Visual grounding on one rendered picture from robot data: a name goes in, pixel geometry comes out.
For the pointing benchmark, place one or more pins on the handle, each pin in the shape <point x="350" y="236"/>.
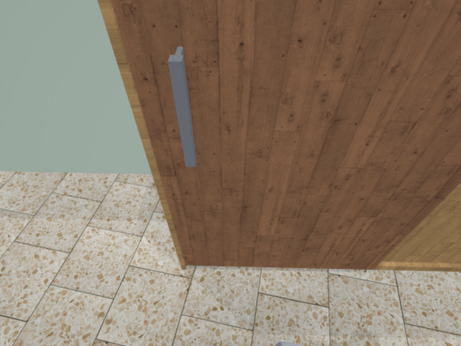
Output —
<point x="181" y="99"/>

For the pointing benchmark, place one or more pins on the wardrobe door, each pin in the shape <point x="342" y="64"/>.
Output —
<point x="437" y="238"/>
<point x="325" y="131"/>

